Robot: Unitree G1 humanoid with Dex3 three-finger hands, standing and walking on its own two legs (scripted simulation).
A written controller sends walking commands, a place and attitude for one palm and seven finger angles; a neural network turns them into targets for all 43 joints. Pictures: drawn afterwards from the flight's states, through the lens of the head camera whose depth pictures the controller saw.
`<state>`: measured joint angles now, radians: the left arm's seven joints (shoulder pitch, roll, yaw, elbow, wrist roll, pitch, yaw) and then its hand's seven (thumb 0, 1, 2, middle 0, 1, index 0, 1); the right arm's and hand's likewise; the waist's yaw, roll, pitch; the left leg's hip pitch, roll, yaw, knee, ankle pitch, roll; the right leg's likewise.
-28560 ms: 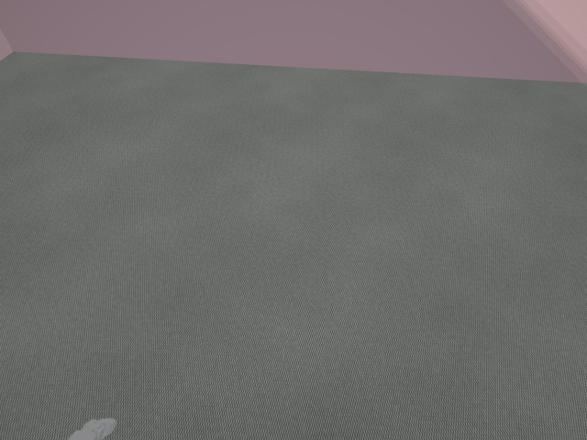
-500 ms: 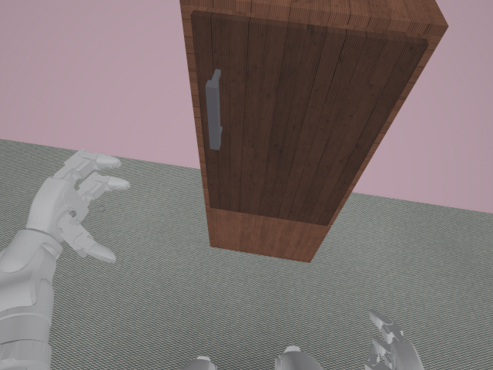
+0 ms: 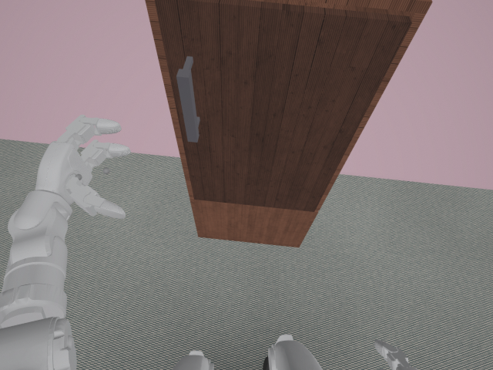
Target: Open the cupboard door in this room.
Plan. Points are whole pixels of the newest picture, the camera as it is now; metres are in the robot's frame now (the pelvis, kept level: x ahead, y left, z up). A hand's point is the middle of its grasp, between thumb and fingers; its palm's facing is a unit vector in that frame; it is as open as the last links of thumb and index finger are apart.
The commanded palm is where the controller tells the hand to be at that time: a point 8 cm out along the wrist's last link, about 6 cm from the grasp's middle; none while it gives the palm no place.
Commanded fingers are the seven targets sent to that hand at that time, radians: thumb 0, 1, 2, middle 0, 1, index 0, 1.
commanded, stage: move the hooked fingers beside the handle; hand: left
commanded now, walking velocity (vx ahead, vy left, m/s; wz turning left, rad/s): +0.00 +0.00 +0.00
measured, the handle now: (191, 102) +0.57 +0.10 +0.07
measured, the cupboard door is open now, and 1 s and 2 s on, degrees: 0 0 0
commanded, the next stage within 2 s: slide the fingers in behind the handle in 1.58 s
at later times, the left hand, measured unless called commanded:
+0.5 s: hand (133, 136) +0.48 +0.19 +0.07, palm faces -0.13 -0.99 +0.00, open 14.0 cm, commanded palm +0.47 +0.24 +0.07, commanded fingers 0.00 -0.50 0.30 -0.30 -1.20 -0.30 -1.20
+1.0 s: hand (149, 117) +0.53 +0.18 +0.07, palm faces -0.12 -0.99 -0.01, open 14.0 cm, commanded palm +0.51 +0.23 +0.07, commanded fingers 0.00 -0.50 0.30 -0.30 -1.20 -0.30 -1.20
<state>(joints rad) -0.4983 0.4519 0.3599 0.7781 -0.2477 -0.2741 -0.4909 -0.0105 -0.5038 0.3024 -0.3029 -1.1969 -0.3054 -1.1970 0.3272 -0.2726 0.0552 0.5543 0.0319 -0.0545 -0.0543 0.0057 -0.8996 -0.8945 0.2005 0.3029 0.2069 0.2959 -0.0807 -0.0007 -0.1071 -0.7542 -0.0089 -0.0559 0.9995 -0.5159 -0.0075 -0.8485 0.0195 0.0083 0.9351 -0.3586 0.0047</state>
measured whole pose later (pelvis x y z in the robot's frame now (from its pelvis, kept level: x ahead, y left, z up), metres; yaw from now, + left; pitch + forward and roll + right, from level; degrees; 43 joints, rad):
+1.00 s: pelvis +0.00 +0.01 -0.01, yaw -2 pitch +23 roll -2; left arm -0.93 0.57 0.43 1.15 -0.09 -0.33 -0.37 -0.01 -0.50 0.30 -0.30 -1.20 -0.30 -1.20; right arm 0.44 -0.27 0.06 0.57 -0.02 0.08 0.00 0.00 -0.90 -0.89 0.20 0.30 0.21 0.30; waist -0.20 0.01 -0.11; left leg -0.93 0.01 -0.03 1.06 -0.54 0.00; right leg -1.02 0.04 0.03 0.97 -0.35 0.01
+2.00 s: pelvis +0.00 +0.00 -0.01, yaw -1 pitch +23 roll -2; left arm -0.94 0.50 0.37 1.14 -0.09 -0.35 -0.31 -0.01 -0.50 0.30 -0.30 -1.20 -0.30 -1.20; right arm 0.42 -0.27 0.05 0.58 -0.02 0.07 0.00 0.00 -0.90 -0.89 0.20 0.30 0.21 0.30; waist -0.20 0.02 -0.11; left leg -0.94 0.01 -0.05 1.08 -0.54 0.00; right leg -1.03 0.04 0.01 0.98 -0.36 0.01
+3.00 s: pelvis +0.00 +0.00 -0.02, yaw +0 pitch +23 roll -1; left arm -0.96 0.34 0.27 1.15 -0.06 -0.39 -0.14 -0.01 -0.50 0.30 -0.30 -1.20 -0.31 -1.21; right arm 0.40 -0.26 0.04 0.59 -0.04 0.06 0.02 0.00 -0.90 -0.89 0.20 0.30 0.21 0.30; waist -0.19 0.03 -0.11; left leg -0.93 -0.01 -0.05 1.07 -0.53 -0.01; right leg -1.03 0.02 0.01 1.00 -0.37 0.00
